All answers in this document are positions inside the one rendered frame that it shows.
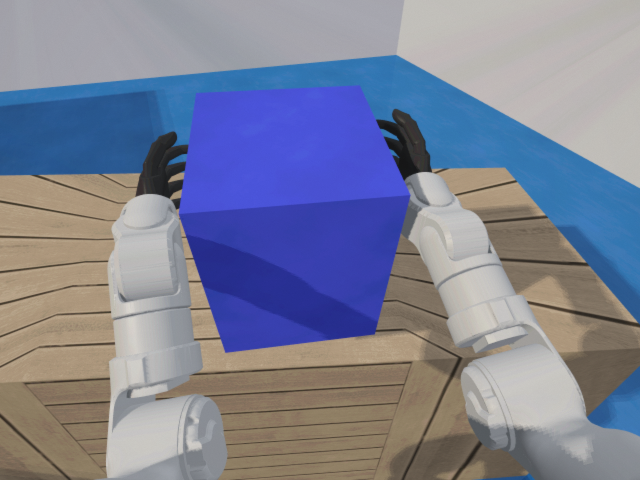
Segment pedestal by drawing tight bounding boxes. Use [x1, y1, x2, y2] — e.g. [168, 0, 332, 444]
[0, 168, 640, 480]

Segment robot right forearm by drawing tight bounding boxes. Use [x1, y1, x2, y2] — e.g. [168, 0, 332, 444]
[401, 172, 586, 415]

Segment left robot upper arm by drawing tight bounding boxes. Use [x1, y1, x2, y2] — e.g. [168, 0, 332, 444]
[96, 394, 228, 480]

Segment robot left forearm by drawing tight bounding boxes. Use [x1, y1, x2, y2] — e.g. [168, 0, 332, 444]
[106, 194, 203, 478]

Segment robot right hand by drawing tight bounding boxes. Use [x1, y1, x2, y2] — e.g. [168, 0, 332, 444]
[376, 109, 432, 181]

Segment carton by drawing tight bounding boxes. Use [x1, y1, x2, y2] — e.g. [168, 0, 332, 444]
[179, 85, 411, 353]

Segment robot left hand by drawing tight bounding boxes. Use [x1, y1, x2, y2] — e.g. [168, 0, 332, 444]
[135, 131, 188, 210]

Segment right robot upper arm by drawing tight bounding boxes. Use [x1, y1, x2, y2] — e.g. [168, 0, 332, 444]
[461, 343, 640, 480]

